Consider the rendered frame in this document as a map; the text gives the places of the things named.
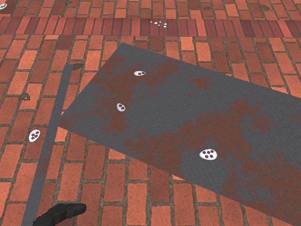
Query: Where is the left robot hand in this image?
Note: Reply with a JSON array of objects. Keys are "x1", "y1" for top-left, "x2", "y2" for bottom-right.
[{"x1": 32, "y1": 203, "x2": 87, "y2": 226}]

